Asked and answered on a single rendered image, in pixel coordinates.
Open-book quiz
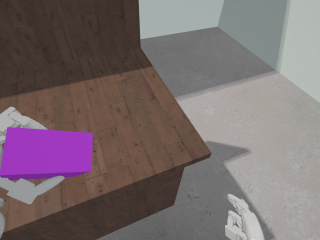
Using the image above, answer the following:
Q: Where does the right robot hand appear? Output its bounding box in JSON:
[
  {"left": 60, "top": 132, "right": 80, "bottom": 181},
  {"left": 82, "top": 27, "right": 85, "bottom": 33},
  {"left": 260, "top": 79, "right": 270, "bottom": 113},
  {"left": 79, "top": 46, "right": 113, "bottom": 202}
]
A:
[{"left": 225, "top": 194, "right": 265, "bottom": 240}]

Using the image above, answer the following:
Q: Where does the table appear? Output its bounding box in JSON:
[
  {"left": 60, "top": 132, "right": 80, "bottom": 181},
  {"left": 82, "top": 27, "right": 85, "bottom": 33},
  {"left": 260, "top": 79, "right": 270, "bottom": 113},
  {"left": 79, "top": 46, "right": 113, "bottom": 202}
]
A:
[{"left": 0, "top": 0, "right": 212, "bottom": 240}]

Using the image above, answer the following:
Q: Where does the sponge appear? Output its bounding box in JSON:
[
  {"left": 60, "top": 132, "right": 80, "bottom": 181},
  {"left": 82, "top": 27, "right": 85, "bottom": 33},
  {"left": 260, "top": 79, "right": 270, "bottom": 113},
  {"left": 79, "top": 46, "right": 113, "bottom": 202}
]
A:
[{"left": 0, "top": 127, "right": 93, "bottom": 181}]

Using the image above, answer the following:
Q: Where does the left robot hand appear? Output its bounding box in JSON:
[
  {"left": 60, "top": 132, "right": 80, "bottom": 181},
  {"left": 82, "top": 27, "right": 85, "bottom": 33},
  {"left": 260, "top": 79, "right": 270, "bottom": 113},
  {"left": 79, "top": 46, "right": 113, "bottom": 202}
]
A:
[{"left": 0, "top": 107, "right": 65, "bottom": 204}]

